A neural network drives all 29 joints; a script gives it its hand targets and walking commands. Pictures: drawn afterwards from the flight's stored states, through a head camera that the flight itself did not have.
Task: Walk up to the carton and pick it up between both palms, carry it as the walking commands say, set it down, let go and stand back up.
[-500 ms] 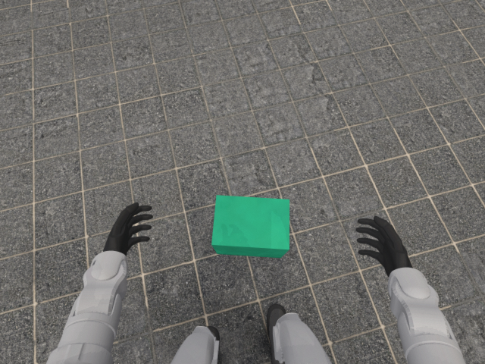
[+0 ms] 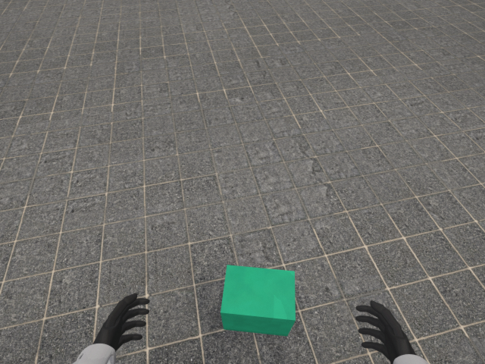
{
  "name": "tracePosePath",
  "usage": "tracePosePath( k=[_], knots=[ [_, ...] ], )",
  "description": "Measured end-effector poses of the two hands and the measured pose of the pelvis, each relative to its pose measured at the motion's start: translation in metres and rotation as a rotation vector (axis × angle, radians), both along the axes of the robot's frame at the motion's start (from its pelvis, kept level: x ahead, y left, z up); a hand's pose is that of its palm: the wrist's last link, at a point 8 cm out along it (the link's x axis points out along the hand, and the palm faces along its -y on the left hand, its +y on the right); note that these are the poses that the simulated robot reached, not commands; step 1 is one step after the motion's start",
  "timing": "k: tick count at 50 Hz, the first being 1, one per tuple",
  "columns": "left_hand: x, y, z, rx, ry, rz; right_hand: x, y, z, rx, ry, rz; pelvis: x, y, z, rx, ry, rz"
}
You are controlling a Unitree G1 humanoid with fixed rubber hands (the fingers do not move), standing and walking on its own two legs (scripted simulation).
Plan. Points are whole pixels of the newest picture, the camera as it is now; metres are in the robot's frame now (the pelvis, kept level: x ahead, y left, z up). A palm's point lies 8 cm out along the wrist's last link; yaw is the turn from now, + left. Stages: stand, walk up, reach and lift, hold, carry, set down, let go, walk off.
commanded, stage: let go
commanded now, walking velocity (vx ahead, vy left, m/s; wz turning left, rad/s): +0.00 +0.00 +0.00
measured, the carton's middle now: (257, 301) +0.42 -0.03 -0.66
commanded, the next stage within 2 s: stand in 0.22 s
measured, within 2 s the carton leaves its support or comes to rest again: neither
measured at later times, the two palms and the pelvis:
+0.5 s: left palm (76, 356) +0.14 +0.29 -0.08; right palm out of the picture +0.15 -0.29 -0.09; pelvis +0.02 +0.00 -0.01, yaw +0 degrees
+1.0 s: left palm out of the picture +0.12 +0.29 -0.09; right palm out of the picture +0.13 -0.31 -0.10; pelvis +0.02 -0.01 +0.00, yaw +1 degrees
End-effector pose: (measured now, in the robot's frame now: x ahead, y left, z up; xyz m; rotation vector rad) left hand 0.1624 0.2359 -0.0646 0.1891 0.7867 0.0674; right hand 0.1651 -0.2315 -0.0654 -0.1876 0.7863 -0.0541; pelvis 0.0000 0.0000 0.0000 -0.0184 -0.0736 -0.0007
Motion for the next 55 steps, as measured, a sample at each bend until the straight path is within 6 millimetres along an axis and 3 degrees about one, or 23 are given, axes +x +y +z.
tracePosePath(
  k=[12, 19, 24, 38, 55],
  knots=[
    [0.002, -0.001, -0.004, 0.019, 0.014, 0.004, 0.002, -0.007, -0.002, -0.033, 0.023, -0.022, 0.003, 0.000, -0.002, 0.002, -0.015, -0.001],
    [-0.013, 0.038, -0.015, 0.157, 0.098, 0.052, -0.008, -0.042, -0.016, -0.143, 0.063, -0.054, 0.010, -0.001, -0.006, 0.010, 0.049, 0.000],
    [-0.018, 0.052, -0.015, 0.206, 0.139, 0.066, -0.014, -0.057, -0.024, -0.171, 0.109, -0.062, 0.016, -0.003, -0.005, 0.012, 0.062, 0.003],
    [-0.020, 0.046, -0.022, 0.208, 0.178, 0.078, -0.027, -0.068, -0.034, -0.187, 0.191, -0.052, 0.021, -0.010, -0.003, 0.012, 0.058, 0.016],
    [-0.051, 0.053, -0.026, 0.212, 0.252, 0.116, -0.046, -0.080, -0.035, -0.211, 0.244, -0.047, 0.012, -0.015, 0.001, 0.013, 0.041, 0.023]
  ],
)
